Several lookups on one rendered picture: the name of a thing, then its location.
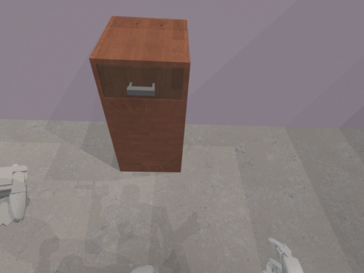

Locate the robot left hand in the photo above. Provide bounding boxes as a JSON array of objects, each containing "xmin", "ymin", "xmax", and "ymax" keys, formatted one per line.
[{"xmin": 0, "ymin": 164, "xmax": 31, "ymax": 226}]

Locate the handle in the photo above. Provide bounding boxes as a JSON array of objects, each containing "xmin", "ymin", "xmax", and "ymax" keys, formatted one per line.
[{"xmin": 127, "ymin": 82, "xmax": 155, "ymax": 96}]

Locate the robot right hand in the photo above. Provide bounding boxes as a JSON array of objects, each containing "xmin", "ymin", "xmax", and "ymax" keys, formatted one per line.
[{"xmin": 263, "ymin": 238, "xmax": 304, "ymax": 273}]

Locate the drawer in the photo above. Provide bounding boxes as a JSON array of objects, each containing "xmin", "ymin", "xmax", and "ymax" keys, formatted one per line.
[{"xmin": 97, "ymin": 64, "xmax": 184, "ymax": 100}]

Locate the cabinet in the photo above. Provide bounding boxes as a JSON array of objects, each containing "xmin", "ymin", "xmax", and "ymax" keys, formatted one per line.
[{"xmin": 89, "ymin": 16, "xmax": 191, "ymax": 172}]

